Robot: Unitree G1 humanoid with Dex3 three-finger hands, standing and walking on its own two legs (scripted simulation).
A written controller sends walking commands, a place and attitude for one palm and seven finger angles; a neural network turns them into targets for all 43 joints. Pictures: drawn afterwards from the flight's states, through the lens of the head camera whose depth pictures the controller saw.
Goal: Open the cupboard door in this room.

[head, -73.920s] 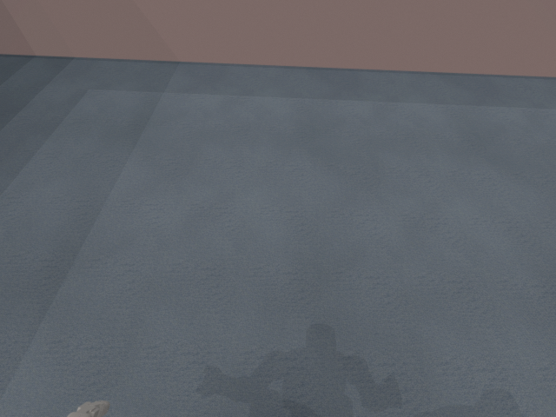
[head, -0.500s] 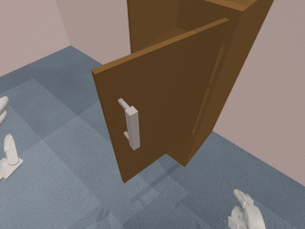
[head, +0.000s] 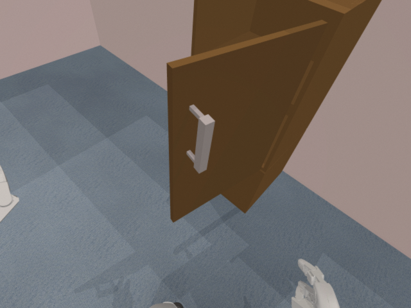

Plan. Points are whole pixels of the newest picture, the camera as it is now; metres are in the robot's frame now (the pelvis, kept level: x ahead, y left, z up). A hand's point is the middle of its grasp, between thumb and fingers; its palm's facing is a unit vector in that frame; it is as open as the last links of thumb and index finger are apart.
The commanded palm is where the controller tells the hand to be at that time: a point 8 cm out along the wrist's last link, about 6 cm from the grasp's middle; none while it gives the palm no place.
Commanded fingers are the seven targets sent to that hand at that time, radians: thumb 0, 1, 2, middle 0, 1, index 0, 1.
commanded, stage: step back with the hand held close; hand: left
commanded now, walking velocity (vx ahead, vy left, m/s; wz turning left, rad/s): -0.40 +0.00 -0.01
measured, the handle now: (197, 140) +0.43 +0.06 +0.08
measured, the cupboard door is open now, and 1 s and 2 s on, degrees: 78 78 78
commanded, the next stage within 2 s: stop stepping back and stand still in 0.12 s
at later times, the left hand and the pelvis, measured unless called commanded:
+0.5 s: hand (16, 269) +0.13 +0.24 +0.16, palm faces +0.36 -0.84 -0.41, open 7.4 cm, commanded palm +0.07 +0.28 +0.18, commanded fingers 0.00 0.90 0.90 -0.20 -0.30 -0.20 -0.30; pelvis -0.10 -0.01 -0.01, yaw -5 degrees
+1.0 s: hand out of the picture +0.08 +0.25 +0.17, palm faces +0.38 -0.80 -0.46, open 7.4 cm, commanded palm +0.02 +0.29 +0.18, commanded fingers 0.00 0.90 0.90 -0.20 -0.30 -0.20 -0.30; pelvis -0.14 +0.00 -0.01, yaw -3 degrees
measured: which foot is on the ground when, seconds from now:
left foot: down 0.00-0.24, up 0.26-0.38, down 0.40-0.62, up 0.64-0.80, down 0.82-1.00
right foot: up 0.00-0.20, down 0.22-1.00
